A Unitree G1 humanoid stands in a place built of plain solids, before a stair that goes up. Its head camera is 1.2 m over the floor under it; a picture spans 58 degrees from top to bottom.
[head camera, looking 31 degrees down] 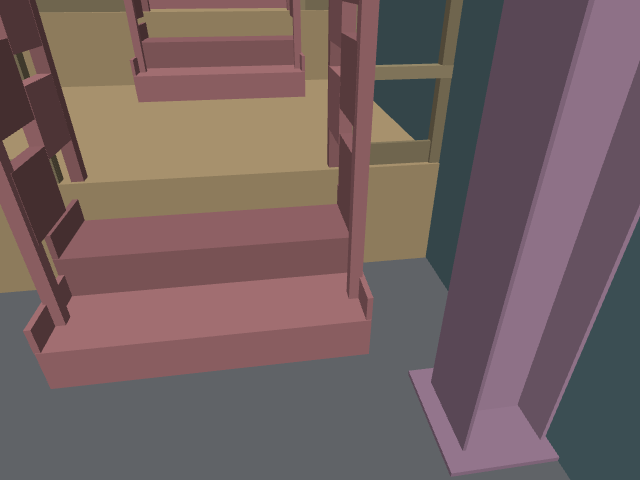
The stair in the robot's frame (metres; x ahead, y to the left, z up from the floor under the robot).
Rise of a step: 0.17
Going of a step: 0.30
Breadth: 1.12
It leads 8 degrees to the left of straight ahead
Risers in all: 3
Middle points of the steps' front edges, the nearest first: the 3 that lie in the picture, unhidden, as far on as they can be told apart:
1.09 0.37 0.17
1.38 0.41 0.33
1.68 0.46 0.50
